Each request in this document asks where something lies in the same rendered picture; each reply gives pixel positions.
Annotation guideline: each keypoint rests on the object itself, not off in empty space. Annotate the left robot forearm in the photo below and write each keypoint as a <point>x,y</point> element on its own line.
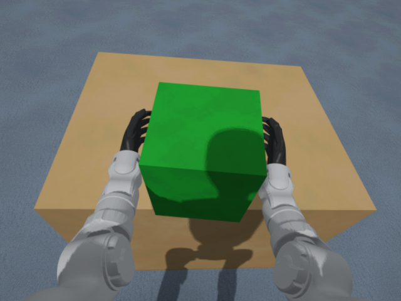
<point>117,204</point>

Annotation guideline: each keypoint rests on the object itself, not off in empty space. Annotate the right robot forearm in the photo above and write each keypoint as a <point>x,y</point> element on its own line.
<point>283,218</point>

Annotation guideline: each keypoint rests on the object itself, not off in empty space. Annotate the robot right upper arm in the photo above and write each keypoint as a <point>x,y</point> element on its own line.
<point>305,272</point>

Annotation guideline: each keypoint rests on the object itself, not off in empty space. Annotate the robot left upper arm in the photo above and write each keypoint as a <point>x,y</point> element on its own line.
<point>91,269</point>

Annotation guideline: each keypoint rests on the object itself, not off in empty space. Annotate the right robot hand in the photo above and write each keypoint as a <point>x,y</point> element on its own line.
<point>275,149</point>

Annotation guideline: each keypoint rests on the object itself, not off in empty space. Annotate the carton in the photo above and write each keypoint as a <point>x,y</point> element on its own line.
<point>203,156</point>

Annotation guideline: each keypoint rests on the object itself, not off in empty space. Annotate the pedestal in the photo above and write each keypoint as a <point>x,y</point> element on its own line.
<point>327,188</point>

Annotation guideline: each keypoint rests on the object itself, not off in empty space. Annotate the left robot hand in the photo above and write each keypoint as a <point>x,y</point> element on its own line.
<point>132,139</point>

